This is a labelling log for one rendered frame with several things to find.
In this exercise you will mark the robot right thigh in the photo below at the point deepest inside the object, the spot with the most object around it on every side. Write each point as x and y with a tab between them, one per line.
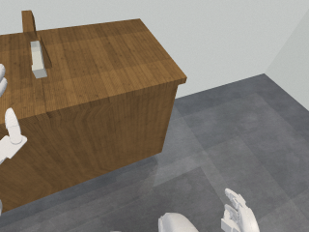
175	222

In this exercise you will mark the tap lever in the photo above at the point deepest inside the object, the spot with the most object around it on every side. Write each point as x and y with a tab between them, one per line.
38	68

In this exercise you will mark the robot left hand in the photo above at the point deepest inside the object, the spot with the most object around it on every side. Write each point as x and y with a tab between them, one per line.
9	145

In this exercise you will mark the counter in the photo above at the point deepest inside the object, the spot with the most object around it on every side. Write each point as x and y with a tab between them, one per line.
105	103

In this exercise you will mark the robot right hand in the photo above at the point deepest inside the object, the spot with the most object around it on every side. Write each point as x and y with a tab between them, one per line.
242	220

